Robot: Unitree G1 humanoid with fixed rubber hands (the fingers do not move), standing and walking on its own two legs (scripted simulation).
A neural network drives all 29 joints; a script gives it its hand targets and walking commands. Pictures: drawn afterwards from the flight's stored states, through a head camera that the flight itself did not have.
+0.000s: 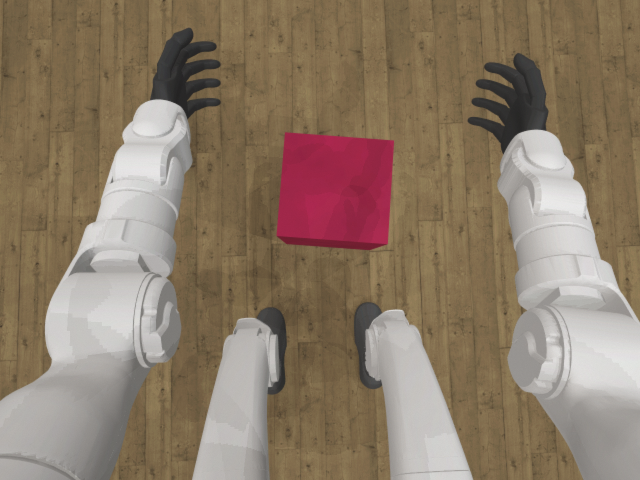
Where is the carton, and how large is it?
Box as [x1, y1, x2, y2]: [277, 132, 393, 249]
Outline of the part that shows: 285,132 277,236 286,243 371,249 386,244 388,232 393,140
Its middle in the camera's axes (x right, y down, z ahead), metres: +0.03 -0.09 +0.86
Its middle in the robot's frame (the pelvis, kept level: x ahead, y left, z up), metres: +0.48 -0.04 -0.51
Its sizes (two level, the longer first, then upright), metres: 0.210 0.200 0.250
